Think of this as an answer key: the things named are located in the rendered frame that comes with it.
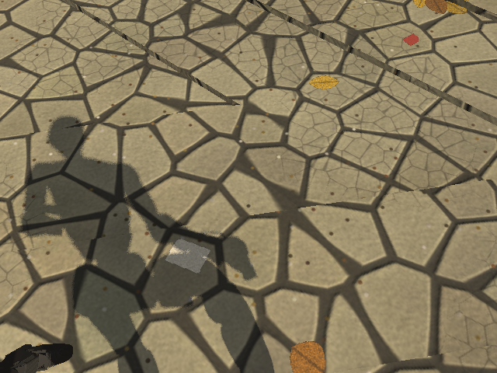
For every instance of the left robot hand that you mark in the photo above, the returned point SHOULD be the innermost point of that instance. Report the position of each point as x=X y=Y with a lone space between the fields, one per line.
x=28 y=359

